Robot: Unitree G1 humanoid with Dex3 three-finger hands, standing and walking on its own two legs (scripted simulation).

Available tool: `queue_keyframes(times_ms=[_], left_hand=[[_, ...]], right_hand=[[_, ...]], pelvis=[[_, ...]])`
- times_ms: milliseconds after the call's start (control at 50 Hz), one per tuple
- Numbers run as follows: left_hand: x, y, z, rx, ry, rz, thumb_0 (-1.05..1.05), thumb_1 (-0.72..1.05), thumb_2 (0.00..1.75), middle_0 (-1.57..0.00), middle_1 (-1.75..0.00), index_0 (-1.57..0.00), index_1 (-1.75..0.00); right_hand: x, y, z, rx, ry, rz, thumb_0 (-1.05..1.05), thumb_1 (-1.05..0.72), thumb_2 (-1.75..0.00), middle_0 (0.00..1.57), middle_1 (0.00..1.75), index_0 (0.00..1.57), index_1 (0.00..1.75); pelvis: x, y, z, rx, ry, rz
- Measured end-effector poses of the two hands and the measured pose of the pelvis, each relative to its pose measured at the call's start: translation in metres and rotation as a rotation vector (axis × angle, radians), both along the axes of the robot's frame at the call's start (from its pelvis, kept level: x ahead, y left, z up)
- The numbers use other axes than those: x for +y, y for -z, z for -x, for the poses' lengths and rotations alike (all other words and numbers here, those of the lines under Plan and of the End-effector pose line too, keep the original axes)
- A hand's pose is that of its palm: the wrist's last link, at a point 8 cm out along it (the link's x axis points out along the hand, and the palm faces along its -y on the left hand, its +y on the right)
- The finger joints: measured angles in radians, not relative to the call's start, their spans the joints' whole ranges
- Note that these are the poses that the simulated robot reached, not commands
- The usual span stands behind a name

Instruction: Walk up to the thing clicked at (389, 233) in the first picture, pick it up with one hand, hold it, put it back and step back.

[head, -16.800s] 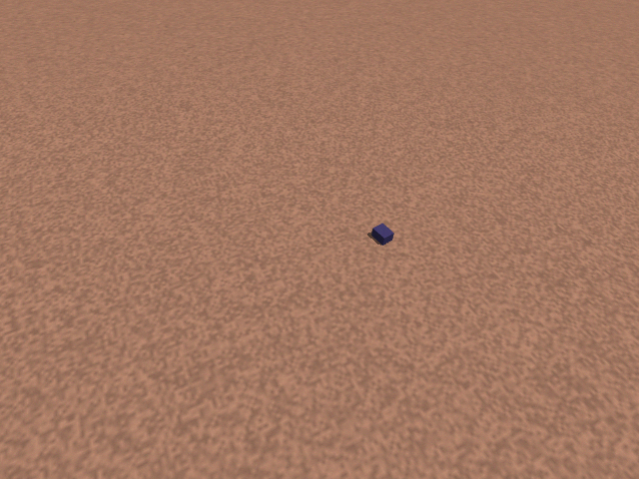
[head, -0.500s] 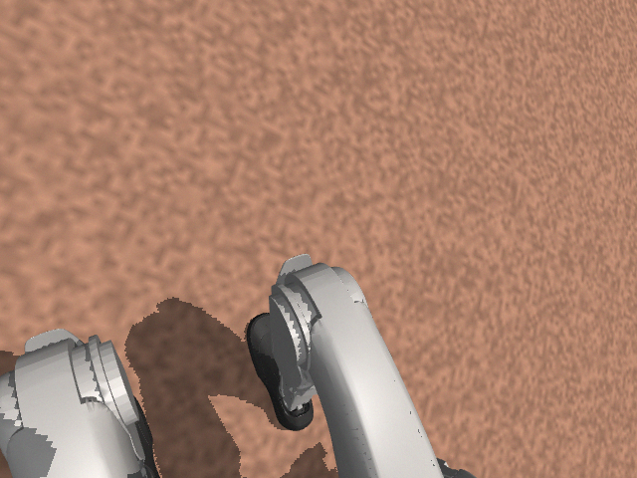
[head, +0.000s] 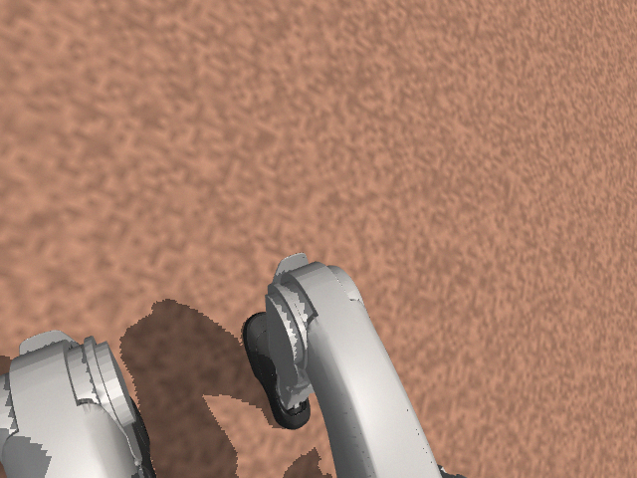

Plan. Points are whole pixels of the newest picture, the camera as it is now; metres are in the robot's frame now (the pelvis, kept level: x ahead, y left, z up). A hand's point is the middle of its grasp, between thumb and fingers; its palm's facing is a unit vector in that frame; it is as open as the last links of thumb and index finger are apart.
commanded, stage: rise first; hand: left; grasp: from above
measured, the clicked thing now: out of the picture +0.49 +0.32 -0.31
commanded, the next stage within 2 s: none
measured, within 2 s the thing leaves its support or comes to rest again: neither
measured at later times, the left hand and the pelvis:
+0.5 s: hand out of the picture +0.45 +0.35 -0.21, palm faces -0.08 -0.44 -0.90, open 12.1 cm; pelvis +0.00 +0.00 +0.00, yaw +0 degrees
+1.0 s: hand out of the picture +0.45 +0.35 -0.21, palm faces -0.08 -0.43 -0.90, open 11.9 cm; pelvis +0.00 +0.00 +0.00, yaw +0 degrees
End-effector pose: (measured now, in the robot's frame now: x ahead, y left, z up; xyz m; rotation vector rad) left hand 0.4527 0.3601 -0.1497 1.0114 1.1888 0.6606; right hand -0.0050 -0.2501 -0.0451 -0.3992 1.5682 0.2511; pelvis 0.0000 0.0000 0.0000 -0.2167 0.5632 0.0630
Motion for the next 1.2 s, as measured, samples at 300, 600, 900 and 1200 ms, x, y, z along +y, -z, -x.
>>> queue_keyframes(times_ms=[300, 600, 900, 1200], left_hand=[[-0.004, -0.003, -0.001, -0.002, -0.002, 0.0, 0.0, -0.24, 0.74, -0.39, -0.78, -0.38, -0.79], [-0.005, 0.002, 0.003, -0.004, -0.015, 0.007, 0.0, -0.2, 0.71, -0.41, -0.77, -0.4, -0.77], [-0.001, -0.002, 0.006, 0.0, -0.02, 0.003, 0.0, -0.19, 0.71, -0.43, -0.74, -0.42, -0.75], [-0.005, -0.001, 0.004, -0.011, -0.021, 0.011, 0.0, -0.19, 0.7, -0.42, -0.76, -0.41, -0.76]], right_hand=[[0.0, -0.003, 0.006, 0.006, 0.014, -0.008, 0.0, -0.93, -0.9, 0.2, 0.3, 0.19, 0.3], [-0.002, -0.004, 0.006, 0.011, -0.003, -0.014, 0.0, -0.93, -0.9, 0.2, 0.3, 0.19, 0.3], [-0.003, -0.006, 0.006, 0.007, -0.002, -0.008, 0.0, -0.93, -0.9, 0.2, 0.3, 0.19, 0.3], [0.001, -0.009, 0.011, 0.008, 0.002, -0.012, 0.0, -0.93, -0.9, 0.2, 0.3, 0.19, 0.3]], pelvis=[[-0.001, -0.002, 0.0, 0.0, 0.003, -0.001], [-0.002, -0.002, 0.001, -0.003, 0.002, -0.003], [-0.001, -0.003, 0.001, -0.004, 0.0, 0.0], [-0.001, -0.004, 0.002, -0.007, 0.0, 0.003]])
